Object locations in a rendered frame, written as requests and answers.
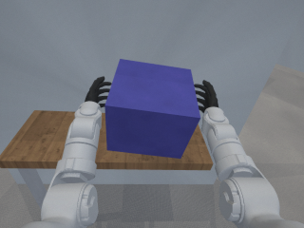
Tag right robot forearm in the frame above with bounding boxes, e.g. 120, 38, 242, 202
201, 106, 280, 213

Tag table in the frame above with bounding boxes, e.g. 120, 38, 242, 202
0, 110, 213, 210

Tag left robot forearm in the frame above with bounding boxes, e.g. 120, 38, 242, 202
41, 101, 102, 220

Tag right robot hand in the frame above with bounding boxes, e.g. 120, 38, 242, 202
194, 80, 219, 113

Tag left robot hand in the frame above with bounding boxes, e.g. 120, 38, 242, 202
85, 76, 112, 108

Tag carton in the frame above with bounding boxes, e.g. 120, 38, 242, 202
104, 59, 200, 159

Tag left robot upper arm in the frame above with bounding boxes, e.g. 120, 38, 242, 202
20, 182, 99, 228

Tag right robot upper arm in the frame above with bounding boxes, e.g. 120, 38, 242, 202
218, 177, 304, 228

